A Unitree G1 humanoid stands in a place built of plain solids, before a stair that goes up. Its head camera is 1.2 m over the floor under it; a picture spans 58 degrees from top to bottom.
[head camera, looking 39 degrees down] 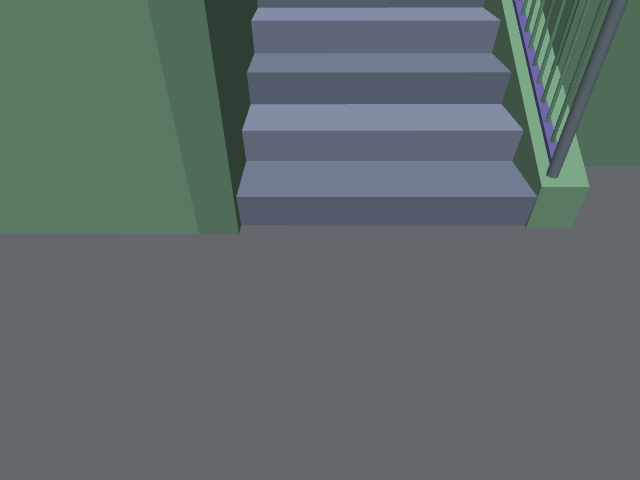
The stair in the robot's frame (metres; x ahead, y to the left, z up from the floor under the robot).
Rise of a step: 0.17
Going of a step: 0.30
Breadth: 1.30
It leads straight ahead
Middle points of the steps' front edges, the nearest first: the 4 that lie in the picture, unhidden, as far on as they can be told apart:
1.57 -0.29 0.17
1.87 -0.29 0.33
2.17 -0.29 0.50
2.47 -0.29 0.67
